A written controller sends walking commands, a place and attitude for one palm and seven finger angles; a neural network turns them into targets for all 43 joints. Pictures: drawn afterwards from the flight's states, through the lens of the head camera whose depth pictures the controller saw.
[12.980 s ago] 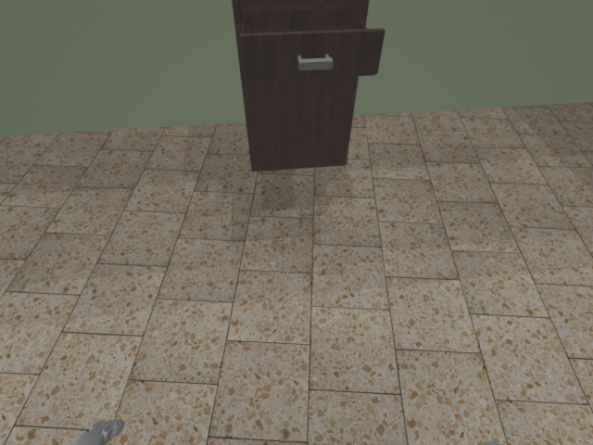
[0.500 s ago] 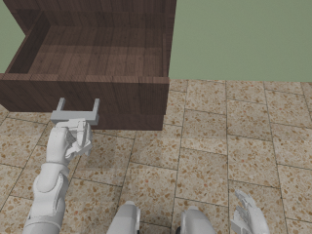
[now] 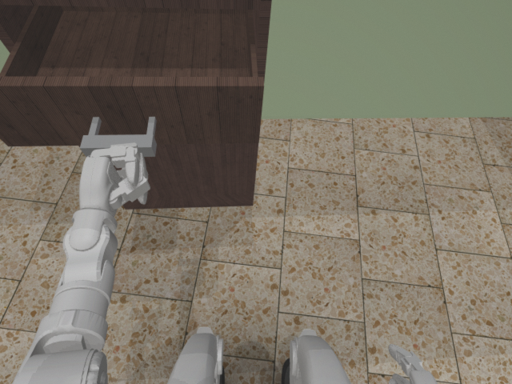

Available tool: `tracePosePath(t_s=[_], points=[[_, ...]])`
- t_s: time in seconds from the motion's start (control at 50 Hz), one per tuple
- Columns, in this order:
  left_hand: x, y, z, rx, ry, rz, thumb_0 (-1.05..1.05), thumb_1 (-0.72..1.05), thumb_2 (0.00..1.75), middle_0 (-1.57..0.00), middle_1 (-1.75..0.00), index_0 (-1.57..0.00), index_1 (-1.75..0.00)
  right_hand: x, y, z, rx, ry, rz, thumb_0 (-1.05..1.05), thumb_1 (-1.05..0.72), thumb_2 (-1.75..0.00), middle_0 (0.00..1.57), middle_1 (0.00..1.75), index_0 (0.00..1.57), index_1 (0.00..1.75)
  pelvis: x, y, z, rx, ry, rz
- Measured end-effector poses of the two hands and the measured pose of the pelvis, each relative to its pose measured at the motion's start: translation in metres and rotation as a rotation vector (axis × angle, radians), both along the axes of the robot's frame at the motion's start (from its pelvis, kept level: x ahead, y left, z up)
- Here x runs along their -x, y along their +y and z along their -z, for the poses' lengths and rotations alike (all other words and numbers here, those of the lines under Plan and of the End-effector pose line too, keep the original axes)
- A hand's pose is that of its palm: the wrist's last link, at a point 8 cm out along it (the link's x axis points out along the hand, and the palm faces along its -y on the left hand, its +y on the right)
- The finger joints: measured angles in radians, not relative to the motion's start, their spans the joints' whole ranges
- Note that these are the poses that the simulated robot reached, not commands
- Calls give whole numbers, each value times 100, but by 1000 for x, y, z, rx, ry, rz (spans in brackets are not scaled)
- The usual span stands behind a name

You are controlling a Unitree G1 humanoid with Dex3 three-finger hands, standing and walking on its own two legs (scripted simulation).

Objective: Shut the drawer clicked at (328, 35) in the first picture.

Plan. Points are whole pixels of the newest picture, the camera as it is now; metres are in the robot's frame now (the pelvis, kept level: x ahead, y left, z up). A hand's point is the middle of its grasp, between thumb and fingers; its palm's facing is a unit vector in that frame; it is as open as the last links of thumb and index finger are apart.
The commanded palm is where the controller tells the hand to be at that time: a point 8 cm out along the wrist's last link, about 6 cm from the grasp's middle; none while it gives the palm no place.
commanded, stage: push the drawer shut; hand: left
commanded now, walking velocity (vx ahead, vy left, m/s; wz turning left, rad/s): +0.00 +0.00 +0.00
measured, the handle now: (122, 134) +0.49 +0.23 +0.05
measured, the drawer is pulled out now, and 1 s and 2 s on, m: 0.19 0.08 0.00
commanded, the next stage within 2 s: pull the fist back off the drawer in 1.98 s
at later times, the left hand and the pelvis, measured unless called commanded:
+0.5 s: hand (148, 154) +0.46 +0.18 +0.04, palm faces +0.05 -1.00 -0.05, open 3.1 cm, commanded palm +0.45 +0.23 +0.05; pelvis +0.01 -0.01 +0.00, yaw -1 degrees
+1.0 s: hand (149, 123) +0.52 +0.19 +0.04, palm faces +0.04 -1.00 -0.03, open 3.1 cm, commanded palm +0.51 +0.23 +0.05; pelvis +0.00 +0.00 -0.01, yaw -2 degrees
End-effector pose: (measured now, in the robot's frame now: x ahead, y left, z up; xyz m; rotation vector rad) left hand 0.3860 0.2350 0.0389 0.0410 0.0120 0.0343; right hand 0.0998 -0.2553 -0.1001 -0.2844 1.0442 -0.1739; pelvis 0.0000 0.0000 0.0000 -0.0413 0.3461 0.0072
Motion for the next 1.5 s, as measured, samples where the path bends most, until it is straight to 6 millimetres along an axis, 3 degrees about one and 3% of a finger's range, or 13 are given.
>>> tracePosePath(t_s=[0.58, 1.12, 1.5], points=[[-54, 2, -3, -4, -3, -15, 0, 77, 93, -140, -160, -140, -160, 26, -15, 7, 7, 136, 47, 0, -90, -90, 20, 30, 20, 30, -5, -9, 2, 1, 35, 9], [-125, 7, -5, 10, 12, -8, 3, 76, 92, -140, -160, -140, -160, 103, -8, 11, 31, 329, 123, 0, -90, -90, 20, 30, 20, 30, 3, 0, 17, 28, 118, 21], [-172, 14, -7, 13, 22, -5, 4, 73, 90, -140, -160, -140, -160, 128, 8, 6, 39, 431, 158, 0, -90, -90, 20, 30, 20, 30, -2, 9, 22, 51, 177, 25]])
